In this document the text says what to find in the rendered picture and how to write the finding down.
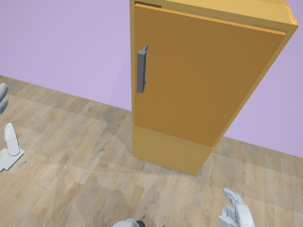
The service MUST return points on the left robot shin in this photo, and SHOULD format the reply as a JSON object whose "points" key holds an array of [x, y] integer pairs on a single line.
{"points": [[130, 219]]}

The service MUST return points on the right robot hand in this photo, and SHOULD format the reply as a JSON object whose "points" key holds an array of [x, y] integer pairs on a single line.
{"points": [[240, 216]]}

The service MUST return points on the handle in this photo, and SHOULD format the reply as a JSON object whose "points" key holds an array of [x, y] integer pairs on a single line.
{"points": [[141, 69]]}

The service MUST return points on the left robot hand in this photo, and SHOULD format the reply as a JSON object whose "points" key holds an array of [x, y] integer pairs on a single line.
{"points": [[8, 156]]}

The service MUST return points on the cupboard door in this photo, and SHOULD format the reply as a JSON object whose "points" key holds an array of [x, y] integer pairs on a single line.
{"points": [[198, 71]]}

